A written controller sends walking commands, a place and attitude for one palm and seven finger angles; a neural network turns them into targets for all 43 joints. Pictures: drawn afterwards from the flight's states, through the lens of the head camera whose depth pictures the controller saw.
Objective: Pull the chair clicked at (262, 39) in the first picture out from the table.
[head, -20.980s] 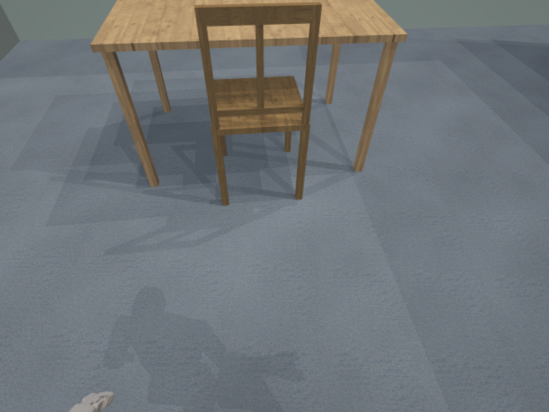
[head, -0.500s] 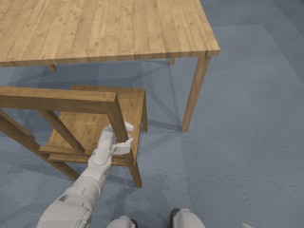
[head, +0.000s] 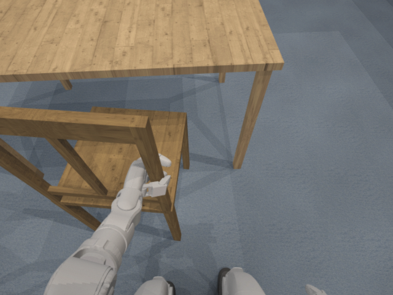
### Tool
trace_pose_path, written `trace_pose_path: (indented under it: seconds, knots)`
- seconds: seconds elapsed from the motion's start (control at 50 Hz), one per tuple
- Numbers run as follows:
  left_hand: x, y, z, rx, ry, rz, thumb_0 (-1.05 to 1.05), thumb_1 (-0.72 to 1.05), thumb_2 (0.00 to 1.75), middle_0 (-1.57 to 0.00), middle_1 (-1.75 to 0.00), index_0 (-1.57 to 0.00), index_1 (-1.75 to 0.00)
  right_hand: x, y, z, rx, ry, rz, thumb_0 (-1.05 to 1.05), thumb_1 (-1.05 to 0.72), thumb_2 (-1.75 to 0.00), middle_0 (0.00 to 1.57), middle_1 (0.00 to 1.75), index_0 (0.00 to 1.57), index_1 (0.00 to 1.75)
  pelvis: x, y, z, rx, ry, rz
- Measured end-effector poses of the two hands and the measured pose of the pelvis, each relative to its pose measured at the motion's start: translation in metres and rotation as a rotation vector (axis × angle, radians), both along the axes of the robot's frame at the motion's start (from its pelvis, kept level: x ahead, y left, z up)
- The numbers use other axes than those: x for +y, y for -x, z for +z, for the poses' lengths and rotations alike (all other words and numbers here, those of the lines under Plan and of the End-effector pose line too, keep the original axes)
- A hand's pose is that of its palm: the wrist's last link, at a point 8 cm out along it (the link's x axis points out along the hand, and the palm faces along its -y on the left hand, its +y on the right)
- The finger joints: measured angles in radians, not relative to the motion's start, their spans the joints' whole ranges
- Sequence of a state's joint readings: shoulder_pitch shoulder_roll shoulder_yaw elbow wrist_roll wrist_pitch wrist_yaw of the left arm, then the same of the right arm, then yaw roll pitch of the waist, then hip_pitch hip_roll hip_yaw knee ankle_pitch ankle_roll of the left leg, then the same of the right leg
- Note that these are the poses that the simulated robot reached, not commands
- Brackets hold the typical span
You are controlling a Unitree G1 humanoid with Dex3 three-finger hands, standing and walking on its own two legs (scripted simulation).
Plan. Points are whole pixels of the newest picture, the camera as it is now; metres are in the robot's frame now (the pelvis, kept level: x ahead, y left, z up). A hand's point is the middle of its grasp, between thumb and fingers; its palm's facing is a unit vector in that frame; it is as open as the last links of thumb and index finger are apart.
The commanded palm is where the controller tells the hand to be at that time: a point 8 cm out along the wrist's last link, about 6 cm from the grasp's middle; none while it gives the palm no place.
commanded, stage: step backward, pulling the chair out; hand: left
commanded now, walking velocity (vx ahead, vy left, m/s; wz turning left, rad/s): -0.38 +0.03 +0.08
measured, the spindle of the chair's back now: (82, 169) +0.40 +0.29 -0.06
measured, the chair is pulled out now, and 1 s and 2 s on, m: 0.17 0.18 0.35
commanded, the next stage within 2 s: none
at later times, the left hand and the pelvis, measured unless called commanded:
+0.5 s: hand (160, 184) +0.35 +0.09 -0.05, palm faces -0.13 -0.98 -0.17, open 6.1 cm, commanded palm +0.36 +0.14 -0.05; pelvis -0.01 +0.00 +0.00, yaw +0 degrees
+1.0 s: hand (159, 190) +0.34 +0.09 -0.05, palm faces -0.07 -0.99 -0.14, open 6.2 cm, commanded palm +0.33 +0.15 -0.05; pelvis -0.03 -0.01 +0.01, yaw +4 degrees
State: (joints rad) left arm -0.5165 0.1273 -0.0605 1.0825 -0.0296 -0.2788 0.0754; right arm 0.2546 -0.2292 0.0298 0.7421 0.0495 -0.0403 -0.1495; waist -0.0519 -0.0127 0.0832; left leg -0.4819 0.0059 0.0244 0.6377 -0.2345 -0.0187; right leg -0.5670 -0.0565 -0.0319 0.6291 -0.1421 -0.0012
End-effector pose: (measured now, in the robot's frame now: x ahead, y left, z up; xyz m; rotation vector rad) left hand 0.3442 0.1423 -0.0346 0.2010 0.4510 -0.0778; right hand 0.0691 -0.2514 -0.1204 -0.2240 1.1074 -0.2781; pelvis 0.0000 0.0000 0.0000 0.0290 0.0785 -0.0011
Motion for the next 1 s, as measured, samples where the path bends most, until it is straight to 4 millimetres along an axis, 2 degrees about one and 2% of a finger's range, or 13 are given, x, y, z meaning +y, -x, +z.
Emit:
trace_pose_path:
  seconds: [0.14,0.36,0.5,0.6,0.78,0.88,1.0]
  knots:
    - [-0.001,0.001,0.000,0.000,-0.002,0.024,0.12,0.55,0.79,-0.33,-1.15,-0.50,-1.45,0.001,-0.008,-0.006,-0.021,-0.032,0.008,0.01,-0.91,-0.90,0.20,0.30,0.20,0.30,-0.006,0.002,-0.002,-0.006,0.009,0.009]
    - [0.002,0.001,0.000,0.010,0.009,-0.023,0.12,0.58,0.74,-0.29,-1.21,-0.50,-1.45,0.002,0.000,0.009,-0.005,0.036,0.006,0.01,-0.91,-0.90,0.20,0.30,0.20,0.30,0.011,0.005,0.002,-0.016,0.015,0.004]
    - [0.002,0.003,0.000,0.008,0.005,-0.006,0.12,0.57,0.76,-0.30,-1.20,-0.50,-1.45,0.013,-0.005,-0.001,-0.031,-0.024,0.019,0.01,-0.91,-0.90,0.20,0.30,0.20,0.30,0.001,0.009,-0.003,-0.032,0.006,0.002]
    - [0.001,0.008,0.000,0.005,0.003,0.026,0.13,0.55,0.79,-0.32,-1.18,-0.50,-1.45,0.011,-0.007,-0.008,-0.037,-0.058,0.031,0.01,-0.90,-0.90,0.20,0.30,0.20,0.30,-0.006,0.013,-0.005,-0.027,0.012,0.018]
    - [0.004,0.015,0.001,0.019,0.016,0.003,0.14,0.57,0.78,-0.29,-1.22,-0.50,-1.45,-0.001,0.007,0.003,0.042,0.033,0.088,0.01,-0.91,-0.90,0.20,0.30,0.20,0.30,0.005,0.021,0.001,-0.011,0.012,0.073]
    - [0.005,0.018,0.001,0.029,0.020,0.012,0.15,0.57,0.77,-0.28,-1.21,-0.50,-1.45,0.003,0.007,0.002,0.050,0.001,0.099,0.01,-0.91,-0.90,0.20,0.30,0.20,0.30,-0.001,0.019,0.004,0.010,0.003,0.054]
    - [0.004,0.021,0.003,0.048,0.030,0.054,0.17,0.57,0.78,-0.28,-1.17,-0.50,-1.45,0.004,0.011,-0.001,0.057,-0.048,0.095,0.01,-0.91,-0.90,0.20,0.30,0.20,0.30,-0.009,0.034,0.010,-0.002,0.026,0.067]
